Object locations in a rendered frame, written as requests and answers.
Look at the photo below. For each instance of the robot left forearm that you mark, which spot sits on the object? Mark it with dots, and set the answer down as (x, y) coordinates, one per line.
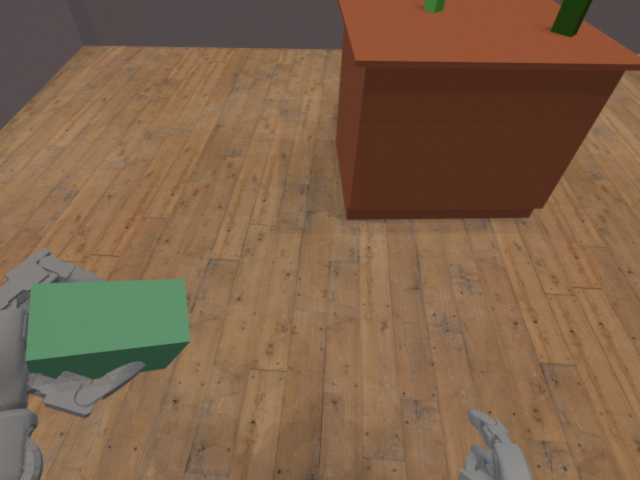
(20, 457)

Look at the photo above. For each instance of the sponge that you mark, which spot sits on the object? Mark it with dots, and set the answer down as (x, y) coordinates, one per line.
(92, 328)

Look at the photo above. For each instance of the table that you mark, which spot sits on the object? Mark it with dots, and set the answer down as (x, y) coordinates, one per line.
(472, 112)

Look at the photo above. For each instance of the robot left hand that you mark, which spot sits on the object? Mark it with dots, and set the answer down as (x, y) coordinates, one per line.
(70, 393)

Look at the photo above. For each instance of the robot right hand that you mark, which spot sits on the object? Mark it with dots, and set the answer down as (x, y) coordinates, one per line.
(506, 462)

